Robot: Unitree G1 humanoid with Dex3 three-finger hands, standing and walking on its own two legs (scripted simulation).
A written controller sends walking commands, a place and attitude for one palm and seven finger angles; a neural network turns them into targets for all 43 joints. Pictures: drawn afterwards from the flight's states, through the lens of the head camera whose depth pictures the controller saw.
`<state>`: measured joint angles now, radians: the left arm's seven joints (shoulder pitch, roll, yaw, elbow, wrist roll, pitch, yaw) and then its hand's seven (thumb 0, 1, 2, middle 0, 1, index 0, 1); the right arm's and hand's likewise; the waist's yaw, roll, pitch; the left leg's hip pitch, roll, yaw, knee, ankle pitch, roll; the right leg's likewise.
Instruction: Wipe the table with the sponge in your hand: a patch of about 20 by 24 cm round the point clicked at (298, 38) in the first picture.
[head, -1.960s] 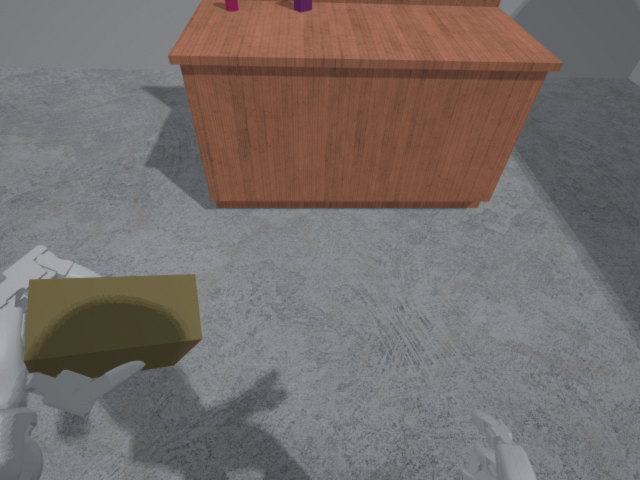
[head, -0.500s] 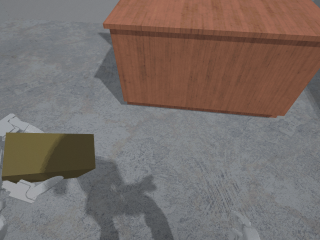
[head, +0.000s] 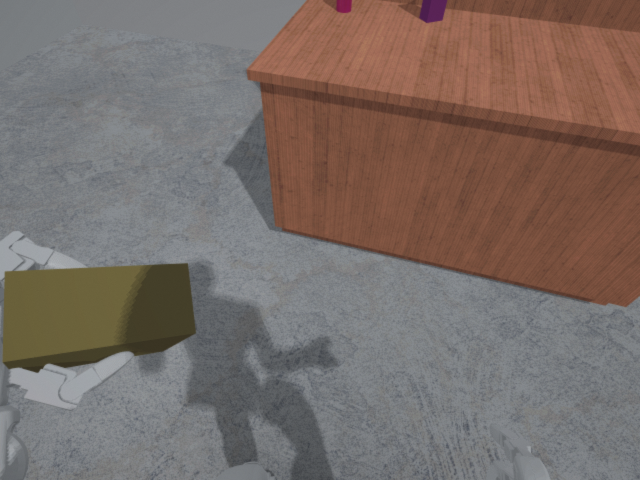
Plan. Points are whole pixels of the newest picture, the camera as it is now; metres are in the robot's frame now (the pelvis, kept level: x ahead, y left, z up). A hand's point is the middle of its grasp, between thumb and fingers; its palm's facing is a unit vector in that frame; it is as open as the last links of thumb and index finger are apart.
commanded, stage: walk to a spot facing it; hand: left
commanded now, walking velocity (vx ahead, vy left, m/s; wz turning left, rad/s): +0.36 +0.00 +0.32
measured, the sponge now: (127, 317) +0.22 +0.21 +0.15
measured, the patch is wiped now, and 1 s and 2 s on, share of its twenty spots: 0.00 0.00 0.00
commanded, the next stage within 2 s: turn to face it in 0.88 s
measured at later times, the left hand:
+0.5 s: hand (142, 221) +0.33 +0.23 +0.16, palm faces +0.57 -0.71 -0.42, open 10.3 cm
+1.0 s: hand (123, 154) +0.42 +0.29 +0.18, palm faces +0.64 -0.64 -0.42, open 10.3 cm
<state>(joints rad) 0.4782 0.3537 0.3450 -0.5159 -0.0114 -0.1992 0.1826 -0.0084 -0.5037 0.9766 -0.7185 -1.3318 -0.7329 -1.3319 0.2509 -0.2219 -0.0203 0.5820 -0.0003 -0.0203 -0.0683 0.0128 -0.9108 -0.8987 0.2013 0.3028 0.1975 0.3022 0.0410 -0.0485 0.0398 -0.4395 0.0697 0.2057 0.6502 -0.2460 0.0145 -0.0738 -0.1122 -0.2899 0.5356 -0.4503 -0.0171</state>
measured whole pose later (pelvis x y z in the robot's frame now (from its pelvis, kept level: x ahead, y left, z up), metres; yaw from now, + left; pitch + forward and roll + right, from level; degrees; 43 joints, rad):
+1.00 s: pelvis +0.28 -0.02 -0.01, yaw +21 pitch +0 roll +0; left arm 0.41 0.41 0.40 -0.59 -0.03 -0.18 0.15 -0.01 -0.51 0.98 -0.71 -1.34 -0.73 -1.34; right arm 0.16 -0.13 0.00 0.58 0.02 -0.06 -0.03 0.01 -0.91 -0.90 0.20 0.30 0.20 0.30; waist -0.02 -0.04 0.11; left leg -0.37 0.06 0.08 0.63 -0.26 0.01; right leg -0.52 -0.10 -0.07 1.20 -0.52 0.07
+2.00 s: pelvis +0.32 -0.11 -0.01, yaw -3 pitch -3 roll -1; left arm 0.34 0.39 0.34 -0.47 -0.01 -0.18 0.14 -0.01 -0.51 0.99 -0.70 -1.35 -0.73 -1.35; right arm 0.21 -0.15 0.05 0.56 0.01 -0.05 0.01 0.01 -0.91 -0.90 0.21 0.30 0.20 0.30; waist 0.02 0.08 0.14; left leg -0.27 0.23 0.13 0.78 -0.42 -0.09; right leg -0.33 0.03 -0.10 0.65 -0.28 -0.04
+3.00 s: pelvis +0.15 -0.17 +0.00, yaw -32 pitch +1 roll +2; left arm 0.61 0.47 0.44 -0.61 -0.04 -0.24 0.15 -0.01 -0.51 0.99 -0.69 -1.36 -0.72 -1.35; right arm 0.18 -0.28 -0.04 0.60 0.02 -0.01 -0.04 0.01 -0.91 -0.90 0.20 0.30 0.20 0.30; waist -0.06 -0.01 0.08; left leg -0.37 0.03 0.05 0.80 -0.46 -0.03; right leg -0.37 0.05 0.00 0.49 -0.14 -0.08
